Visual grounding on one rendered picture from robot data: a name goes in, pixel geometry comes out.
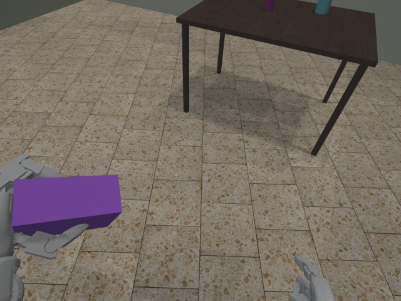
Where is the table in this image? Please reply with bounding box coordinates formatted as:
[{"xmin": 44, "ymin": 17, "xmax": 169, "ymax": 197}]
[{"xmin": 176, "ymin": 0, "xmax": 378, "ymax": 156}]

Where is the robot left forearm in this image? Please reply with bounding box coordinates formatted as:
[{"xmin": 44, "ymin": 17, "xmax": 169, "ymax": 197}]
[{"xmin": 0, "ymin": 256, "xmax": 24, "ymax": 301}]

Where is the sponge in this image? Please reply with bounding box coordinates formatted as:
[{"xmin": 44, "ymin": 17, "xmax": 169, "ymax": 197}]
[{"xmin": 12, "ymin": 174, "xmax": 122, "ymax": 236}]

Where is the right robot hand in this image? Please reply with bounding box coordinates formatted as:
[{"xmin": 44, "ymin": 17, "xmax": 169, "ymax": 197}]
[{"xmin": 289, "ymin": 255, "xmax": 336, "ymax": 301}]

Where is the left robot hand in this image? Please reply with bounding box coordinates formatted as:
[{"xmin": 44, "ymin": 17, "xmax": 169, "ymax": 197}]
[{"xmin": 0, "ymin": 154, "xmax": 89, "ymax": 260}]

